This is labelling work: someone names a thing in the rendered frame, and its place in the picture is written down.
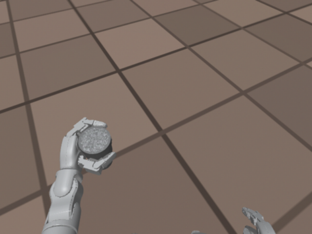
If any right robot hand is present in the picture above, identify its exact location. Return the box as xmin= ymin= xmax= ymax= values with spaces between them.
xmin=242 ymin=207 xmax=276 ymax=234

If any left robot arm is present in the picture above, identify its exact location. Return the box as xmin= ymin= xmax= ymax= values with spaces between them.
xmin=41 ymin=168 xmax=83 ymax=234

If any left robot hand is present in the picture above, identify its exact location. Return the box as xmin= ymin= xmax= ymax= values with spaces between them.
xmin=59 ymin=117 xmax=117 ymax=175

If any cup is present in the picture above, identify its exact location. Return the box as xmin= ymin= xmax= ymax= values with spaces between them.
xmin=78 ymin=126 xmax=112 ymax=170

